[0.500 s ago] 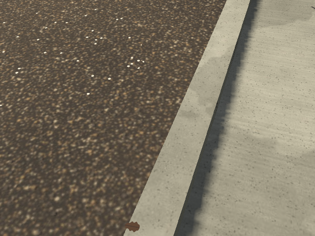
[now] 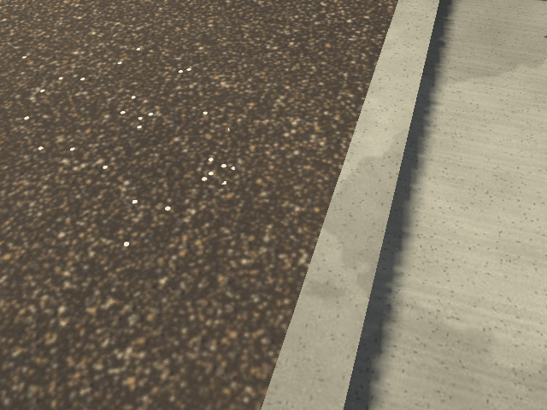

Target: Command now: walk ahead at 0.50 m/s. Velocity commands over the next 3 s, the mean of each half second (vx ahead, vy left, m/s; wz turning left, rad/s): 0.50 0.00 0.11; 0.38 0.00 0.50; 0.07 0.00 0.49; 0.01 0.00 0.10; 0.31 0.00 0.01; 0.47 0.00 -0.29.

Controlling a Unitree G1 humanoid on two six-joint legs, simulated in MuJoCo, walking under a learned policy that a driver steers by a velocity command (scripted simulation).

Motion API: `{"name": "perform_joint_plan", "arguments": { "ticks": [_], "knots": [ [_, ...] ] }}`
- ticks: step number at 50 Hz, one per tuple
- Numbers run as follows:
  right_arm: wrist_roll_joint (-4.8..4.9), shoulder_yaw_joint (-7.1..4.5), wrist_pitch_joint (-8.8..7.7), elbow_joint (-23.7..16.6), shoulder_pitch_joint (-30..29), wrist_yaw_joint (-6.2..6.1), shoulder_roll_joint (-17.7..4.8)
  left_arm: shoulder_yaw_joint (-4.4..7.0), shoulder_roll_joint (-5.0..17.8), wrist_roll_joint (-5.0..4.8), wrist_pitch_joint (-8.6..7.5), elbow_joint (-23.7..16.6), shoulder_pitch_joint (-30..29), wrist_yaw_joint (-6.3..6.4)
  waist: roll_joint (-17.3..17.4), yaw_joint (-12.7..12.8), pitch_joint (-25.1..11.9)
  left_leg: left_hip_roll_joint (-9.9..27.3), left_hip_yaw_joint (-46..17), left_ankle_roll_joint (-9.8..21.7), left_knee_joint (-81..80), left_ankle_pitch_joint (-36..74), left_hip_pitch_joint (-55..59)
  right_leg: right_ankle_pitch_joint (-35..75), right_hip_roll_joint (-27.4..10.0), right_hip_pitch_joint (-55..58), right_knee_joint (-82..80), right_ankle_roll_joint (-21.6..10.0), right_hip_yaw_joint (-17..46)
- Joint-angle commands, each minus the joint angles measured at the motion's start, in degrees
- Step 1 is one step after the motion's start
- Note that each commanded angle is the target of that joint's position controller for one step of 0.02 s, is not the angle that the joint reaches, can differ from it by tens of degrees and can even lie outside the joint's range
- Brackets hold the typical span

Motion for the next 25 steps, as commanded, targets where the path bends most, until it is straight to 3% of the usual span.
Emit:
{"name": "perform_joint_plan", "arguments": {
  "ticks": [1,3,5,7,9,10,11,13,14,15,16,17,18,19,20,21,22,23,24,25],
  "knots": [
    [0.59,-1.16,-3.21,-4.9,-8.2,0.16,-5.4,0.81,3.7,0.98,0.86,-4.1,2.7,-0.39,4.6,5.8,3.1,12.0,-14.8,6.2,-24.0,13.1,-11.3,8.8,-0.3,6.3,-10.0,2.0,-2.9],
    [0.67,-1.67,-3.32,-4.7,-5.1,-0.09,-6.4,0.90,4.7,1.21,0.73,-6.0,-1.8,-0.91,5.0,3.8,1.1,11.8,-14.3,5.8,-24.3,14.8,-2.2,11.8,-2.6,3.5,-17.7,2.7,-4.6],
    [0.24,-2.13,-2.99,-4.3,-1.5,-0.40,-6.9,0.68,4.5,0.76,0.28,-8.0,-7.7,-1.57,5.9,0.7,1.3,11.9,-14.0,5.2,-24.4,16.5,6.7,13.0,-4.3,0.9,-25.9,2.7,-6.1],
    [-0.95,-2.45,-2.55,-4.1,2.2,-0.88,-7.4,0.53,4.4,0.29,-0.23,-9.0,-11.8,-1.95,7.1,-2.1,1.3,12.8,-14.7,4.7,-22.8,18.8,15.9,13.4,-5.0,-2.1,-30.7,2.7,-7.9],
    [-1.86,-2.73,-2.03,-4.2,5.5,-1.57,-8.1,0.50,5.0,0.42,-1.13,-9.9,-15.1,-2.39,6.3,-4.3,2.3,13.4,-14.8,3.7,-20.6,23.0,23.7,13.9,-5.4,-5.4,-35.3,2.9,-8.9],
    [-2.14,-2.78,-1.66,-4.5,5.9,-1.94,-8.3,0.42,5.0,0.45,-1.81,-9.7,-15.4,-2.79,5.9,-4.4,2.7,13.0,-14.2,2.8,-19.3,25.1,25.3,14.8,-5.6,-4.2,-38.4,2.9,-9.5],
    [-2.23,-2.72,-1.32,-5.3,4.4,-2.18,-8.4,0.36,4.9,0.41,-2.47,-8.5,-12.6,-3.12,5.2,-2.8,2.2,11.6,-12.3,1.5,-16.8,27.9,24.4,16.8,-5.4,1.5,-42.7,2.5,-10.2],
    [-1.80,-2.71,-0.99,-6.9,1.3,-2.26,-9.2,1.63,6.9,0.33,-3.18,-0.8,5.3,-2.49,3.7,4.2,-5.1,8.7,-10.2,0.4,0.6,39.3,23.3,26.0,-3.7,20.1,-47.8,0.4,-12.1],
    [-0.72,-2.61,-0.52,-8.0,-1.0,-2.42,-8.4,2.27,7.5,0.36,-3.03,4.3,17.8,-2.04,2.7,9.6,-9.2,7.5,-9.6,-0.7,15.5,37.4,19.2,36.7,-4.9,32.1,-53.0,-0.1,-11.1],
    [1.67,-2.99,0.13,-9.8,-7.6,-2.06,-8.2,3.36,10.0,1.12,-2.80,8.7,30.0,-1.44,-5.0,18.3,-10.3,2.1,-7.1,-1.8,41.2,19.7,7.7,48.4,-7.2,45.8,-61.2,-2.0,-11.1],
    [3.15,-1.76,0.84,-11.1,-8.1,-1.65,-1.6,3.47,12.3,2.02,-2.84,9.8,28.5,-1.64,-15.2,15.4,-6.7,-4.9,-8.9,-1.6,64.5,-20.4,-11.1,54.4,-11.6,53.0,-54.4,-1.7,-8.3],
    [6.85,-0.81,0.10,-14.2,1.9,-1.80,2.4,1.68,11.2,3.88,-3.74,7.3,24.3,-2.44,-18.5,4.5,-11.5,-4.3,-17.9,-1.4,73.2,-21.5,-27.0,94.1,-21.3,64.0,-32.9,-2.1,-0.3],
    [7.32,-0.64,-0.41,-12.4,6.4,-2.18,-0.8,1.71,8.6,2.92,-3.05,6.0,23.3,-2.96,-12.1,4.0,-21.2,-1.7,-16.5,-1.1,76.0,-13.3,-34.9,82.8,-26.4,70.9,-34.0,-5.2,5.8],
    [4.90,-0.64,0.31,-11.6,5.3,-2.29,-3.2,2.21,9.1,2.32,-2.36,4.5,18.4,-2.37,-7.8,3.1,-20.7,0.0,-10.6,-2.4,80.9,-6.2,-38.4,43.7,-27.3,61.4,-43.0,-9.5,8.7],
    [1.99,-0.27,0.99,-12.1,2.2,-1.56,-2.6,1.61,7.2,2.32,-2.50,3.1,13.6,-1.35,-6.0,1.4,-17.1,2.8,-7.8,-2.8,82.4,-2.5,-40.5,16.7,-25.7,51.4,-49.1,-10.0,10.6],
    [0.63,0.08,1.83,-14.0,-2.3,-0.29,-1.9,1.13,6.5,1.88,-3.25,3.4,12.6,-0.18,-5.7,1.3,-13.4,3.6,-7.2,-2.4,84.4,-0.8,-42.1,5.3,-25.9,43.2,-53.7,-10.8,11.0],
    [0.16,0.50,3.04,-16.6,-7.9,0.79,-0.7,0.47,5.6,0.81,-4.22,5.3,14.2,0.31,-3.9,1.1,-7.3,4.8,-7.9,-1.7,84.4,-0.5,-42.7,1.6,-25.9,33.9,-56.7,-9.8,8.1],
    [-0.32,1.08,1.41,-16.8,-1.9,6.34,-2.3,-0.06,5.3,5.01,-4.01,9.4,21.1,-4.06,-5.0,-0.1,4.4,4.6,-16.4,2.6,95.3,5.9,-50.5,7.8,-27.6,22.2,-56.5,-16.8,8.9],
    [-0.23,1.79,1.07,-16.9,-2.5,8.37,-1.8,-0.67,2.6,6.00,-4.06,11.4,20.3,-4.89,-1.3,-0.4,4.6,5.7,-18.6,5.3,96.6,6.9,-58.1,3.7,-28.1,22.4,-57.4,-17.8,8.6],
    [-0.20,3.05,1.03,-18.8,-4.7,8.92,-0.2,-1.84,-0.2,6.78,-4.28,11.7,16.2,-4.74,1.8,-2.7,2.2,6.2,-18.4,8.5,90.6,10.9,-59.1,-2.5,-24.6,20.6,-58.4,-14.7,3.2]
  ]
}}
Next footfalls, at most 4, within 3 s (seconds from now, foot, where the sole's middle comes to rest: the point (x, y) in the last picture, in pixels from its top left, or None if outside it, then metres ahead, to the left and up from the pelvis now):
0.32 right None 0.40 -0.16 -0.86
0.76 left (252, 327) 0.69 0.09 -0.74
1.16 right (318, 259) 0.89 -0.10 -0.74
1.52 left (234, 308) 0.75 0.13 -0.74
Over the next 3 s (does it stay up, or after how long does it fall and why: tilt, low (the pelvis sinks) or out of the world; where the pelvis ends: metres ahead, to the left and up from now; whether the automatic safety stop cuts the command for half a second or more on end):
stays up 1.06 0.22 0.04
